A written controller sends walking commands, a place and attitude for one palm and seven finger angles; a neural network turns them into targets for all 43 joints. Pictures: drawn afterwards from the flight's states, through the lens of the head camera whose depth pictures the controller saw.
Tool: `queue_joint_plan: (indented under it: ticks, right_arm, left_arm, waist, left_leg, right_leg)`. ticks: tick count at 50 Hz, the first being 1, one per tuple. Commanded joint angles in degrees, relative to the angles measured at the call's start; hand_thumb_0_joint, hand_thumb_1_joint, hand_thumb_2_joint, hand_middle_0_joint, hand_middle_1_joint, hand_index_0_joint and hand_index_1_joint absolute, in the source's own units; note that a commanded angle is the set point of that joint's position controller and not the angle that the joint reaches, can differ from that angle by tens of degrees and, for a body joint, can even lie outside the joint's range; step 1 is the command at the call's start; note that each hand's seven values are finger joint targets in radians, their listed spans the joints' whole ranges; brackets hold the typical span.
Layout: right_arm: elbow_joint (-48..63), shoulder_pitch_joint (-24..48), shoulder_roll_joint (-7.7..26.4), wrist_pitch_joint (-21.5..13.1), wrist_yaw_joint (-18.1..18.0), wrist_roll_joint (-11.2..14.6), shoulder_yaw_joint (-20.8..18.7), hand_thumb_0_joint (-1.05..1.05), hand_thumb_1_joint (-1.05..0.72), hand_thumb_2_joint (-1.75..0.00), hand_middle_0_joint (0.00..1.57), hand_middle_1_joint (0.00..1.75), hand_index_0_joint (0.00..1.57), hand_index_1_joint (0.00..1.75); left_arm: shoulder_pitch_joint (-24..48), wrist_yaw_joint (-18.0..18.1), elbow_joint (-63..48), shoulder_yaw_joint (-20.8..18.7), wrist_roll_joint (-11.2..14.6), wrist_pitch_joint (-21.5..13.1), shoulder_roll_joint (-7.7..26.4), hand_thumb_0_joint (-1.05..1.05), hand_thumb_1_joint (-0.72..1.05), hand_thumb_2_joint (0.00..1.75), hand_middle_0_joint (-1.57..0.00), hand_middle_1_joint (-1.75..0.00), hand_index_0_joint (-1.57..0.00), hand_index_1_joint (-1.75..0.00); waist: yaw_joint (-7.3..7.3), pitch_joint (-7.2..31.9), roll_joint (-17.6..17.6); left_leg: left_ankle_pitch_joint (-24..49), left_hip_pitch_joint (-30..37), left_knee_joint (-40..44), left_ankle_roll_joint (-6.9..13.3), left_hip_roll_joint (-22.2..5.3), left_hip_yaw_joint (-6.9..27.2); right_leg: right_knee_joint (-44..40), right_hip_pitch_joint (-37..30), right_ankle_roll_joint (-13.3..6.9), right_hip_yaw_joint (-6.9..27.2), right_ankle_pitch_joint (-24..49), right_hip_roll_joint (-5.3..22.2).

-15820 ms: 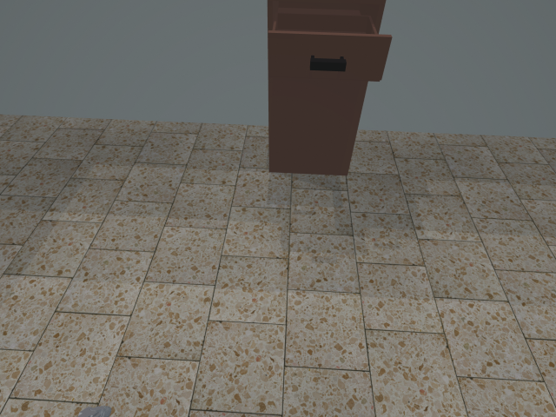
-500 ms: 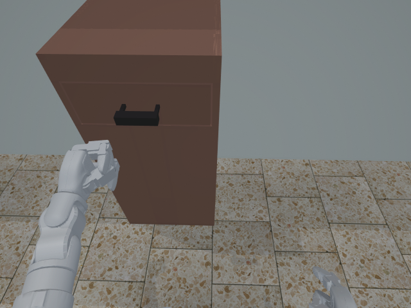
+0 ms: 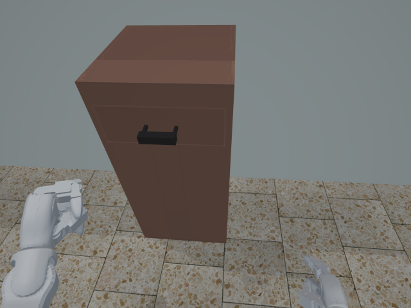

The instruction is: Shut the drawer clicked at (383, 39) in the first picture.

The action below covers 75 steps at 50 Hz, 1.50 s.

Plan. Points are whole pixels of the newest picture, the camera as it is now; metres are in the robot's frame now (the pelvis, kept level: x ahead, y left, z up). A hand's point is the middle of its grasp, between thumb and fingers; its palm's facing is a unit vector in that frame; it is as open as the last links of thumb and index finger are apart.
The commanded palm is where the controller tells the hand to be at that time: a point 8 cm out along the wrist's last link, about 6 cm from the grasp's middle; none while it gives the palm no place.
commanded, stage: draw the hand back to the body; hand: left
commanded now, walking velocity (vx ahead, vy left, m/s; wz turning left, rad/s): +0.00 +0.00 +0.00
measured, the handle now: (159, 133) +0.58 +0.21 +0.00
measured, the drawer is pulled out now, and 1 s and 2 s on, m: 0.00 0.00 0.00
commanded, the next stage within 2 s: step back with the hand held close in 0.38 s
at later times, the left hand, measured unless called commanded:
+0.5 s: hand (52, 232) +0.18 +0.24 +0.15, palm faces +0.41 -0.84 -0.37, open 3.3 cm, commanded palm +0.13 +0.28 +0.17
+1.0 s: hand (22, 261) +0.14 +0.26 +0.15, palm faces +0.29 -0.82 -0.50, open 3.2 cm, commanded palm +0.08 +0.31 +0.17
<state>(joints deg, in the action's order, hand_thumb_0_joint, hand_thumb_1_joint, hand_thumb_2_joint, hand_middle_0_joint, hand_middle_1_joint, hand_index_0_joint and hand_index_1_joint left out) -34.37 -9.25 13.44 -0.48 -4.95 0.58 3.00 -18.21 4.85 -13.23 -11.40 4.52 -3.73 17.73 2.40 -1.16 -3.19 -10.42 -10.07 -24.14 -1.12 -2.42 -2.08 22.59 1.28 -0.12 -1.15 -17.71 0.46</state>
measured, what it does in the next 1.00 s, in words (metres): shifts its weight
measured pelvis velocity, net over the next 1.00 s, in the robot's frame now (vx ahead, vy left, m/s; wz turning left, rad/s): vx -0.05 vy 0.02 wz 0.01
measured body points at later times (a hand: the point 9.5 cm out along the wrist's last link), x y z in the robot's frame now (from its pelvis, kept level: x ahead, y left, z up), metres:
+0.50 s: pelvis +0.00 +0.00 +0.00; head -0.02 -0.02 +0.45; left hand +0.15 +0.29 +0.17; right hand +0.20 -0.21 -0.08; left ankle +0.03 +0.14 -0.74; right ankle -0.06 -0.12 -0.74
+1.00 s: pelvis -0.05 +0.02 +0.00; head -0.03 +0.02 +0.44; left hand +0.12 +0.30 +0.18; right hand +0.13 -0.22 -0.09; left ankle +0.03 +0.14 -0.74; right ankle -0.06 -0.12 -0.74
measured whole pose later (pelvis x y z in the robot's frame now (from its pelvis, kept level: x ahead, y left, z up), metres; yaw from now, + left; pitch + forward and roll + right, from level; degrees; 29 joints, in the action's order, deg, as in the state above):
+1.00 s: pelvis -0.05 +0.02 +0.00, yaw +0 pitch +0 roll -2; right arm -30.1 -10.1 13.0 2.6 -4.8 0.7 -0.7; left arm -37.5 6.4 -33.0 -20.5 4.1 -10.4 23.9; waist -0.3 -3.5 -2.4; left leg -6.6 -20.1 -27.0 0.8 -2.2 -1.6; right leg 25.6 11.2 1.8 -1.5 -14.0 0.7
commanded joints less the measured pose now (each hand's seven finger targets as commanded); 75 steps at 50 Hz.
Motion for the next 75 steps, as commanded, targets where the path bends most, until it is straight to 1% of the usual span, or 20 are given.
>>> queue_joint_plan:
  ticks: [1, 10, 14, 22, 25, 26, 28, 31, 36, 42, 51, 56, 59, 63, 65, 68, 70, 71, 73, 75]
  right_arm:
    - [9.60, 8.24, 5.53, -3.95, -0.08, -0.51, -2.92, 0.00, -0.90, -0.90, 0.20, 0.30, 0.20, 0.30]
    - [10.04, 7.61, 5.10, -6.13, -0.17, -0.45, -3.44, 0.00, -0.90, -0.90, 0.20, 0.30, 0.20, 0.30]
    - [9.05, 7.13, 5.65, -6.43, -0.43, -0.46, -3.80, 0.00, -0.90, -0.90, 0.20, 0.30, 0.20, 0.30]
    - [9.09, 7.52, 5.17, -7.24, -0.97, -0.91, -3.39, 0.00, -0.90, -0.90, 0.20, 0.30, 0.20, 0.30]
    - [9.10, 7.58, 4.91, -7.52, -0.94, -0.94, -3.24, 0.00, -0.90, -0.90, 0.20, 0.30, 0.20, 0.30]
    - [10.61, 6.40, 6.72, -5.36, -0.21, -1.25, -3.78, 0.00, -0.90, -0.90, 0.20, 0.30, 0.20, 0.30]
    - [10.18, 6.02, 5.85, -2.94, 0.26, -1.15, -4.33, 0.00, -0.90, -0.90, 0.20, 0.30, 0.20, 0.30]
    - [11.56, 5.33, 6.14, -0.89, 0.57, -1.05, -5.12, 0.00, -0.90, -0.90, 0.20, 0.30, 0.20, 0.30]
    - [13.29, 5.15, 6.04, 1.03, 0.47, -0.50, -5.85, 0.00, -0.90, -0.90, 0.20, 0.30, 0.20, 0.30]
    - [14.06, 4.39, 6.17, 1.15, 0.11, -0.14, -6.41, 0.00, -0.90, -0.90, 0.20, 0.30, 0.20, 0.30]
    - [13.57, 4.35, 6.59, -1.49, -0.42, -0.24, -6.38, 0.00, -0.90, -0.90, 0.20, 0.30, 0.20, 0.30]
    - [13.15, 3.95, 7.10, -3.17, -0.54, -0.55, -6.47, 0.00, -0.90, -0.90, 0.20, 0.30, 0.20, 0.30]
    - [12.55, 3.53, 7.20, -4.36, -0.64, -0.64, -6.73, 0.00, -0.90, -0.90, 0.20, 0.30, 0.20, 0.30]
    - [10.00, 2.06, 6.15, -5.02, -0.70, -0.82, -6.67, 0.00, -0.90, -0.90, 0.20, 0.30, 0.20, 0.30]
    - [9.06, 2.05, 5.96, -5.17, -1.00, -0.92, -6.58, 0.00, -0.90, -0.90, 0.20, 0.30, 0.20, 0.30]
    - [9.44, 3.19, 6.80, -5.84, -1.42, -0.92, -6.28, 0.00, -0.90, -0.90, 0.20, 0.30, 0.20, 0.30]
    - [10.50, 4.64, 7.96, -6.69, -1.61, -1.36, -6.35, 0.00, -0.90, -0.90, 0.20, 0.30, 0.20, 0.30]
    - [10.59, 4.70, 7.31, -6.77, -1.29, -1.69, -6.72, 0.00, -0.90, -0.90, 0.20, 0.30, 0.20, 0.30]
    - [10.51, 4.10, 6.49, -6.84, -0.08, -1.94, -7.25, 0.00, -0.90, -0.90, 0.20, 0.30, 0.20, 0.30]
    - [10.53, 3.61, 5.42, -7.07, 1.14, -1.81, -6.89, 0.00, -0.90, -0.90, 0.20, 0.30, 0.20, 0.30]
  left_arm:
    - [2.65, 0.82, -18.58, -7.63, 0.13, -4.40, 10.02, 0.00, 0.90, 0.90, -1.40, -1.60, -1.40, -1.60]
    - [-9.80, 1.03, -26.52, -12.30, 0.39, -5.89, 11.51, 0.00, 0.90, 0.90, -1.40, -1.60, -1.40, -1.60]
    - [-7.63, 0.94, -23.08, -10.12, 0.18, -5.34, 9.19, 0.00, 0.90, 0.90, -1.40, -1.60, -1.40, -1.60]
    - [-5.52, 1.53, -26.05, -10.78, -0.11, -5.68, 10.37, 0.00, 0.90, 0.90, -1.40, -1.60, -1.40, -1.60]
    - [-6.65, 1.51, -25.57, -11.01, 0.05, -5.42, 10.38, 0.00, 0.90, 0.90, -1.40, -1.60, -1.40, -1.60]
    - [-1.12, 1.75, -30.68, -18.59, -0.68, -7.71, 18.27, 0.00, 0.90, 0.90, -1.40, -1.60, -1.40, -1.60]
    - [-11.01, 0.84, -23.97, -14.14, -0.82, -7.75, 12.06, 0.00, 0.90, 0.90, -1.40, -1.60, -1.40, -1.60]
    - [-15.10, 0.49, -25.77, -14.21, -0.64, -8.45, 11.70, 0.00, 0.90, 0.90, -1.40, -1.60, -1.40, -1.60]
    - [-18.41, 0.95, -28.18, -15.70, -0.10, -8.31, 13.31, 0.00, 0.90, 0.90, -1.40, -1.60, -1.40, -1.60]
    - [-19.69, 2.08, -30.84, -16.76, 0.16, -8.89, 14.47, 0.00, 0.90, 0.90, -1.40, -1.60, -1.40, -1.60]
    - [-20.16, 3.50, -31.06, -17.00, -0.28, -11.85, 14.31, 0.00, 0.90, 0.90, -1.40, -1.60, -1.40, -1.60]
    - [-19.65, 3.80, -31.19, -17.19, -1.03, -13.42, 13.75, 0.00, 0.90, 0.90, -1.40, -1.60, -1.40, -1.60]
    - [-19.11, 4.05, -32.38, -18.35, -1.22, -14.07, 15.30, 0.00, 0.90, 0.90, -1.40, -1.60, -1.40, -1.60]
    - [-17.27, 4.80, -32.02, -16.52, -0.97, -14.49, 14.18, 0.00, 0.90, 0.90, -1.40, -1.60, -1.40, -1.60]
    - [-15.69, 5.24, -31.68, -15.61, -1.13, -14.24, 13.58, 0.00, 0.90, 0.90, -1.40, -1.60, -1.40, -1.60]
    - [-13.49, 5.41, -32.63, -15.99, -1.35, -14.59, 14.19, 0.00, 0.90, 0.90, -1.40, -1.60, -1.40, -1.60]
    - [-13.71, 4.95, -35.00, -17.86, -2.10, -15.19, 14.51, 0.00, 0.90, 0.90, -1.40, -1.60, -1.40, -1.60]
    - [-13.62, 4.65, -35.36, -19.15, -2.22, -15.38, 15.37, 0.00, 0.90, 0.90, -1.40, -1.60, -1.40, -1.60]
    - [-16.55, 4.19, -34.39, -19.46, -1.77, -15.40, 15.24, 0.00, 0.90, 0.90, -1.40, -1.60, -1.40, -1.60]
    - [-20.72, 3.82, -34.75, -18.74, -0.63, -15.33, 14.50, 0.00, 0.90, 0.90, -1.40, -1.60, -1.40, -1.60]
  waist:
    - [0.46, 5.70, 0.27]
    - [1.40, 4.05, 0.55]
    - [0.49, 0.29, 3.49]
    - [1.45, 3.54, -0.71]
    - [1.56, 2.57, -0.91]
    - [-1.29, -1.41, 1.09]
    - [-1.55, 0.61, 3.56]
    - [-1.64, 5.20, -0.02]
    - [-1.48, 9.26, 1.29]
    - [-1.75, 10.07, 0.88]
    - [-2.65, 4.90, -1.67]
    - [-2.66, 3.56, -3.76]
    - [-2.73, 4.19, -3.37]
    - [-3.54, 4.11, 4.02]
    - [-3.98, 3.25, 4.01]
    - [-3.84, 1.17, -2.39]
    - [-3.01, 3.92, -13.57]
    - [-2.25, 5.88, -14.14]
    - [-1.95, 8.22, -10.48]
    - [-1.82, 10.14, -11.32]
  left_leg:
    - [9.05, 11.36, 1.87, 2.95, 2.20, -0.60]
    - [9.40, 10.67, 1.23, 2.89, 2.04, -0.62]
    - [6.63, 10.47, 1.73, 2.97, 1.81, -0.66]
    - [8.23, 11.12, 1.34, 2.96, 2.19, -0.34]
    - [8.25, 10.62, 1.56, 2.72, 2.12, -0.25]
    - [7.67, 6.34, -1.25, 3.74, 1.38, 0.28]
    - [11.05, 5.89, -2.49, 3.66, 1.05, 0.39]
    - [19.17, 6.95, -1.90, 3.74, 0.37, 0.50]
    - [26.16, 7.09, -2.17, 3.60, -0.65, 1.05]
    - [21.83, 4.14, -1.79, 3.31, -1.21, 1.24]
    - [-7.11, -7.97, 4.30, 3.38, -1.89, 5.20]
    - [-16.69, -15.23, 6.26, 3.89, -3.05, 7.31]
    - [-17.83, -13.41, 3.55, 3.37, -2.30, 6.81]
    - [-9.64, -0.81, -9.99, 0.94, 1.44, 3.40]
    - [-9.71, 1.03, -10.51, 0.67, 1.00, 4.22]
    - [-18.38, -7.07, 0.51, 2.14, -2.57, 10.85]
    - [-33.99, -24.61, 18.34, 6.09, -10.16, 21.74]
    - [-34.23, -27.52, 19.74, 7.77, -12.59, 23.97]
    - [-26.79, -25.09, 16.27, 8.09, -12.05, 19.79]
    - [-19.61, -18.61, 12.98, 6.38, -9.89, 15.44]
  right_leg:
    - [-5.73, 8.00, -0.29, -0.96, 15.64, -1.29]
    - [-5.97, 7.93, -0.19, -0.97, 16.44, -1.39]
    - [-7.67, 10.93, 0.19, -1.15, 12.77, -1.72]
    - [-6.54, 7.96, -0.29, -0.62, 14.39, -1.00]
    - [-6.77, 7.74, -0.35, -0.68, 14.43, -1.14]
    - [-9.30, 12.87, 0.51, 1.67, 17.93, 1.49]
    - [-7.36, 12.16, 0.92, 0.53, 21.35, 2.52]
    - [-4.35, 10.45, 1.30, -0.52, 23.47, 1.86]
    - [-1.66, 9.81, 1.90, -1.15, 25.08, 1.04]
    - [-0.20, 10.80, 2.05, -0.77, 20.87, 0.69]
    - [-0.69, 12.05, 1.34, 0.27, 1.99, -0.39]
    - [1.18, 10.07, 1.07, 0.47, -4.66, -1.62]
    - [-0.50, 13.85, 0.45, 1.57, -8.69, -1.34]
    - [-7.68, 29.26, -1.80, 4.97, -13.91, 4.18]
    - [-6.94, 32.79, -1.79, 4.00, -14.91, 4.45]
    - [-0.52, 27.57, 0.23, 1.77, -14.37, -0.61]
    - [18.72, 8.04, 1.64, -0.27, -6.66, -7.00]
    - [25.78, 4.57, 1.14, 0.58, -5.41, -7.72]
    - [26.73, 5.82, -0.17, 1.32, -8.79, -7.16]
    - [17.88, 8.32, -1.01, 0.36, -11.03, -6.06]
